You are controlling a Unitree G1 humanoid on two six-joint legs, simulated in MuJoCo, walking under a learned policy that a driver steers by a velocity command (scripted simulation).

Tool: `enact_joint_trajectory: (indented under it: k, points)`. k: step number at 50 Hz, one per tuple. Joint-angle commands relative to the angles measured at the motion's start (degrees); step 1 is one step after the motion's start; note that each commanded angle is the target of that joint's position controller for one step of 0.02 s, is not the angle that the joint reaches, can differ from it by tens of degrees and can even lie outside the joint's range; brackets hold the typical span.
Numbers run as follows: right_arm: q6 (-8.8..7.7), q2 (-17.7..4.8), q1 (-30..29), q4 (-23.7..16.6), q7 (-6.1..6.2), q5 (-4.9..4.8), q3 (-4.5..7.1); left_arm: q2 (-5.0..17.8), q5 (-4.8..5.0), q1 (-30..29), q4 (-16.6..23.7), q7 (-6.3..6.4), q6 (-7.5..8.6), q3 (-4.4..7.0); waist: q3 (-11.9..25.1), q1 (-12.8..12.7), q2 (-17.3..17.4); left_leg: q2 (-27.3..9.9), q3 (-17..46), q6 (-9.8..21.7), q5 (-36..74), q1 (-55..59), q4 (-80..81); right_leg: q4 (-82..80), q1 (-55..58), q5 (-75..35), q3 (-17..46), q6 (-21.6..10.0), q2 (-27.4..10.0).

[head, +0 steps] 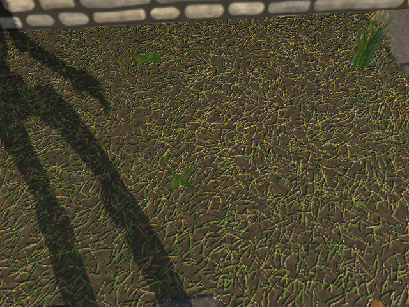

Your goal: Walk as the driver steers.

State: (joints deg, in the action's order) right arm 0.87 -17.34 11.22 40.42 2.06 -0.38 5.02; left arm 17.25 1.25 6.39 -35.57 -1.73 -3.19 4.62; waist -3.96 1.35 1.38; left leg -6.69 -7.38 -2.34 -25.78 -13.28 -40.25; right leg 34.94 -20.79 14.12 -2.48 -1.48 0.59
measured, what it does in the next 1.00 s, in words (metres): walks ahead, turning left: left foot, then right foot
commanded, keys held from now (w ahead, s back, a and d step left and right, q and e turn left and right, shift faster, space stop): e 0.10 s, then no key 0.06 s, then q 0.16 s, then w+q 0.68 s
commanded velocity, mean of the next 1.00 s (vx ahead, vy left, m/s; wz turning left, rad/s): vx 0.23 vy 0.00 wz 0.18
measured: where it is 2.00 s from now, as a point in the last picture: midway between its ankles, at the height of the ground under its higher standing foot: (159, 218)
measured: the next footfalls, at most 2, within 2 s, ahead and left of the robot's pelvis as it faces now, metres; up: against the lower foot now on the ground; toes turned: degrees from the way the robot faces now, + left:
left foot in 0.38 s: +0.06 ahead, +0.13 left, +0.00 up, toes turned -6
right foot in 0.66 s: +0.11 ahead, -0.13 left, +0.00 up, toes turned +5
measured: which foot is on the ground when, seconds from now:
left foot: up 0.00-0.36, down 0.38-0.66, up 0.68-1.00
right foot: down 0.00-0.42, up 0.44-0.64, down 0.66-1.00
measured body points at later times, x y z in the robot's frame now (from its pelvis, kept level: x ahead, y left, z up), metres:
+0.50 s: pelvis +0.02 +0.00 +0.01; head +0.03 +0.02 +0.46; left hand +0.20 +0.24 -0.09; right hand +0.08 -0.28 -0.10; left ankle +0.02 +0.13 -0.72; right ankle +0.01 -0.10 -0.70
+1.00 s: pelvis +0.19 +0.00 +0.01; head +0.23 +0.00 +0.46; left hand +0.11 +0.27 -0.11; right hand +0.47 -0.17 -0.07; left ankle +0.32 +0.18 -0.68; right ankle +0.07 -0.13 -0.72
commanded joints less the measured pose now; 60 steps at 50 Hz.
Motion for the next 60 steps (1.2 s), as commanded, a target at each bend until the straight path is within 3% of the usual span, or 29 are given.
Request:
enact_joint_trajectory:
  k: [1,2,4,7,12,15,18,20,22,23,24,27,29,32,33,34,35,37,40,45,50,52,54,55,56,57,58,59,60]
  points:
    - [-1.91,-4.41,-2.64,-6.22,-0.47,1.99,0.47,15.72,-2.85,10.19,3.42,0.95,2.05,4.06,19.83,-5.83,-14.49,7.69,10.46,-2.07,-16.74,-23.66,-32.69,-12.28,26.24,-45.14,37.79,-21.92,-24.36]
    - [-1.49,-6.58,-3.90,-5.81,-0.41,0.31,1.07,13.47,-2.57,7.50,3.61,0.47,3.26,3.25,15.91,-5.30,-8.11,5.72,12.90,-1.79,-13.93,-24.72,-35.24,-13.45,22.89,-38.21,32.43,-20.80,-22.15]
    - [-0.94,-6.77,-4.25,-4.65,0.63,0.77,1.37,9.93,-0.51,2.66,3.11,1.36,3.61,2.36,9.34,-2.59,-3.98,3.93,12.82,-1.21,-4.71,-24.88,-29.50,-14.34,16.39,-24.35,24.76,-14.05,-15.27]
    - [-0.44,-5.91,-1.43,-3.39,0.67,0.92,1.37,8.80,-1.00,-0.43,3.57,2.50,2.75,1.70,9.73,-0.26,-6.81,5.30,11.45,-2.25,2.25,-17.56,-23.96,-15.68,9.94,-21.62,20.33,-12.12,-11.52]
    - [0.00,-2.19,-1.61,-2.19,-0.02,0.52,-0.53,4.99,-1.98,-0.40,1.91,3.01,2.78,0.11,10.34,-1.76,-9.00,3.44,10.28,-2.55,5.94,-8.43,-7.84,-16.75,6.74,-9.15,16.23,-11.14,-9.91]
    - [-0.24,-2.86,-2.00,-2.02,-0.81,0.16,-0.75,4.16,-2.93,0.44,-0.25,2.24,3.02,-0.77,7.63,-2.72,-10.01,3.56,9.11,-1.46,6.95,-2.37,0.43,-17.95,3.36,2.32,16.84,-10.89,-10.47]
    - [-0.69,-3.57,0.57,-0.99,-1.08,0.58,-0.85,4.89,-2.48,1.37,-1.68,2.16,3.28,-1.03,5.91,-1.19,-7.54,5.80,6.31,1.38,10.80,3.96,10.95,-17.04,0.29,19.57,15.79,-6.64,-8.05]
    - [-1.13,-7.95,1.73,-1.48,-0.62,0.17,-0.17,5.59,-2.55,2.12,-0.72,2.46,3.66,-0.72,2.73,-3.26,-1.71,2.11,13.35,6.64,-1.48,-0.51,11.89,-11.37,-2.65,25.76,12.16,-3.39,-3.53]
    - [-2.03,-9.09,6.48,0.06,-0.85,-0.04,0.58,4.83,-1.12,-2.95,0.79,2.74,5.13,-0.42,-1.63,-0.20,9.55,-4.47,29.53,13.43,-21.87,-6.66,26.18,3.85,-4.25,17.25,1.24,0.50,2.55]
    - [-2.46,-9.87,6.82,0.50,-0.84,0.24,0.70,3.35,-0.20,-3.91,1.42,2.53,6.12,-0.46,-3.23,-0.20,14.17,-8.28,38.74,15.80,-23.18,-5.05,31.32,8.18,-6.76,13.04,0.68,0.53,4.09]
    - [-2.91,-9.25,7.37,0.48,-0.61,0.38,0.66,4.13,-0.01,-4.76,1.74,2.17,6.91,-0.08,-3.78,0.53,14.82,-9.67,41.48,16.71,-19.32,-2.94,32.08,12.18,-9.77,14.88,3.58,0.13,2.75]
    - [-3.28,-8.01,8.07,0.22,-0.39,-1.00,0.70,2.53,0.28,-5.30,1.83,0.42,9.00,-0.20,-0.49,0.64,9.21,-7.05,36.89,14.73,-7.23,5.42,28.82,7.51,-12.32,15.46,5.49,-0.95,0.78]
    - [-2.47,-8.66,6.59,-0.67,-0.10,-1.50,1.11,0.89,-0.03,-4.94,1.07,-0.28,9.67,-0.44,1.95,-0.05,8.57,-2.52,31.19,13.04,-0.01,2.98,26.52,-2.49,-2.49,9.14,3.08,-0.13,2.75]
    - [-1.57,-6.67,4.32,-2.94,0.01,-1.21,0.81,2.92,0.43,4.15,-2.27,0.03,9.22,1.03,6.41,-4.69,6.87,1.82,27.49,10.09,3.49,-7.20,20.69,-12.68,19.10,-5.00,1.74,1.04,2.32]
    - [-1.84,-3.44,2.76,-4.04,-0.17,-0.98,-0.04,4.73,0.43,11.63,-3.75,0.79,8.93,1.74,9.05,-7.95,3.29,4.41,24.92,7.41,0.68,-15.70,11.93,-13.00,29.89,-1.76,6.89,-0.12,-3.44]
    - [-2.48,1.89,2.66,-6.46,-0.25,-1.05,-1.57,9.83,-1.14,17.77,-4.30,1.54,8.54,2.60,11.94,-9.08,-11.35,10.17,17.53,3.87,-4.72,-27.65,-6.90,-18.97,38.14,11.12,26.70,-5.45,-17.09]
    - [-3.31,-2.00,3.93,-8.14,-0.18,-1.98,-0.70,11.95,-2.12,16.68,-4.62,1.11,8.61,3.08,7.70,-6.85,-15.24,7.48,17.73,3.20,-7.38,-34.74,-18.07,-23.11,31.77,20.58,41.06,-11.78,-25.66]
    - [-3.37,-5.15,3.87,-5.67,-1.00,-1.95,0.35,5.51,-1.15,12.03,-4.17,1.50,9.09,1.29,-0.59,-4.90,-8.53,3.66,17.78,3.36,2.23,-38.68,-25.15,-24.39,27.30,18.04,30.43,-10.19,-20.58]
    - [-3.75,-3.14,2.04,-5.23,-2.33,-1.46,0.05,4.08,-1.84,10.41,-4.84,1.81,9.09,0.69,-0.76,-4.15,-7.05,1.65,15.39,3.27,11.99,-36.33,-25.29,-24.65,24.00,-6.42,14.27,-6.72,-14.92]
    - [-3.92,-0.36,-5.04,-8.99,-3.71,-1.16,-1.50,6.10,-1.54,11.17,-6.90,2.13,8.88,0.84,-1.31,-4.99,-5.38,1.42,10.73,1.30,20.76,-33.16,-12.85,-26.01,20.32,-19.23,2.99,-7.30,-13.44]
    - [-4.21,-0.07,-12.77,-11.98,-5.81,-1.40,-2.21,8.78,-0.42,13.90,-9.59,2.45,8.18,1.09,-2.73,-6.20,-5.05,3.24,4.97,4.06,24.88,-25.71,1.40,-25.13,21.52,-26.62,-3.48,-6.02,-14.81]
    - [-3.96,-2.19,-12.00,-12.45,-6.17,-1.24,-1.29,10.49,-0.16,13.96,-9.99,2.67,7.64,1.45,0.08,-4.02,-6.50,6.38,2.49,6.69,21.48,-20.26,3.36,-19.50,24.75,-45.31,-5.95,-4.88,-15.47]
    - [-3.27,-5.91,-3.71,-10.97,-6.01,-1.12,0.66,12.35,-0.04,13.98,-9.89,3.25,6.73,1.95,6.35,1.57,-8.25,10.45,0.64,9.98,17.34,-8.02,4.11,-5.77,25.38,-61.04,-7.62,-3.84,-15.53]
    - [-2.84,-8.68,5.67,-8.71,-5.25,-1.30,2.38,11.99,0.15,13.19,-9.34,3.49,6.60,1.74,11.00,6.85,-6.68,11.72,1.76,12.39,20.55,6.38,7.40,6.23,18.89,-58.26,-8.63,-2.40,-14.07]
    - [-1.89,-12.04,13.47,-6.85,-3.85,-1.47,3.59,8.93,-1.26,14.60,-8.04,3.52,7.04,0.60,15.76,8.97,0.26,4.23,14.00,15.16,18.81,24.06,7.66,24.22,3.77,-28.78,-7.90,-0.41,-10.91]
    - [-2.88,-16.34,9.85,-8.08,-3.72,-1.03,3.27,1.21,-2.17,22.07,-5.36,2.08,8.57,-2.25,24.57,0.61,13.22,-12.46,49.45,26.48,6.88,40.24,14.50,43.70,-18.09,20.42,-0.22,1.47,-0.25]
    - [-3.25,-9.74,12.32,-8.23,-3.72,-0.48,1.88,8.12,0.22,15.26,-6.07,1.23,10.20,-0.77,27.14,6.45,4.88,-13.42,52.92,24.73,0.35,37.69,22.16,47.20,-21.56,17.15,8.76,0.70,-1.79]
    - [-3.87,-8.24,9.08,-7.31,-3.90,-0.09,1.12,9.30,2.17,9.95,-3.94,1.10,10.58,-0.36,16.61,5.59,3.35,-11.93,43.34,21.62,4.53,28.80,23.86,45.24,-24.10,11.49,7.43,-0.05,-3.99]
    - [-4.39,-7.06,5.12,-7.03,-3.93,-0.31,0.60,8.08,1.63,8.92,-4.00,1.61,10.62,-0.77,11.05,2.68,-1.48,-9.76,35.77,19.61,11.84,18.87,24.42,40.67,-21.75,6.53,6.88,-0.09,-6.95]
